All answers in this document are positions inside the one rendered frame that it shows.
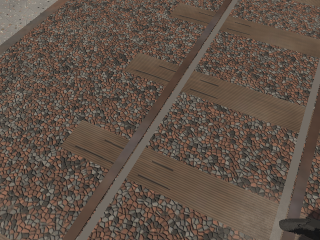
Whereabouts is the right robot hand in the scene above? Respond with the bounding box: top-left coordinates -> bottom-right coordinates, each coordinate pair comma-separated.
279,216 -> 320,240

